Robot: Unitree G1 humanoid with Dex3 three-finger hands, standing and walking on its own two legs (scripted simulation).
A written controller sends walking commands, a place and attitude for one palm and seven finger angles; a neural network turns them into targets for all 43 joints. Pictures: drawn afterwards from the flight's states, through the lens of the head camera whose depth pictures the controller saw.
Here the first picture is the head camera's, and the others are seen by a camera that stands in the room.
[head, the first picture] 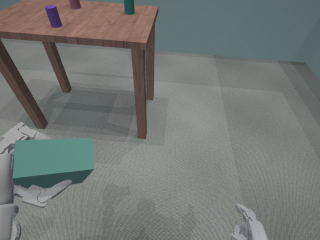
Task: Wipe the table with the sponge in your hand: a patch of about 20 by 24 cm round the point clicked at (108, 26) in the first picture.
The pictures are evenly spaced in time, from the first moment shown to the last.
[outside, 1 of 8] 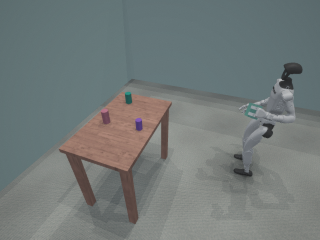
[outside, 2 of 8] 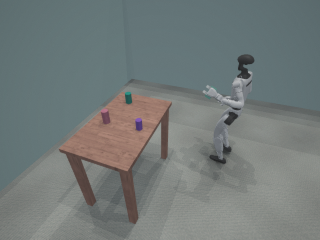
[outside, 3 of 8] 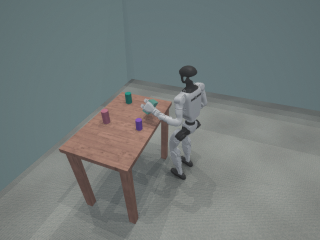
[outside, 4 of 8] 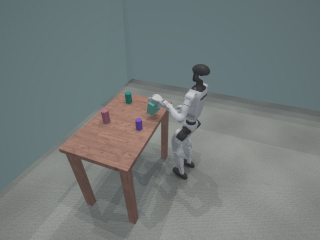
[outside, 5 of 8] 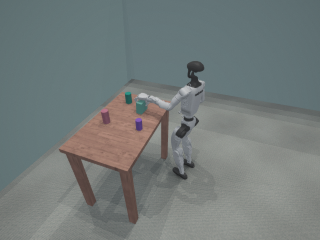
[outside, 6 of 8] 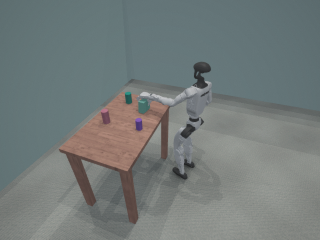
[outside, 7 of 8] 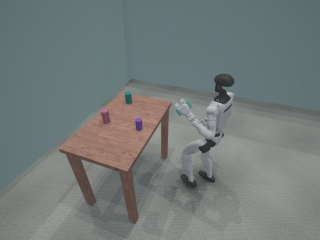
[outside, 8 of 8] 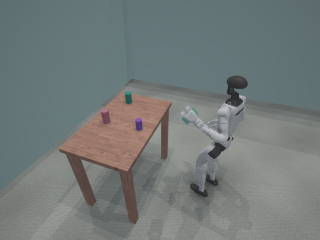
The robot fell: no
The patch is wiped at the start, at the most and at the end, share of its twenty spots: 0.00 1.00 1.00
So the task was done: yes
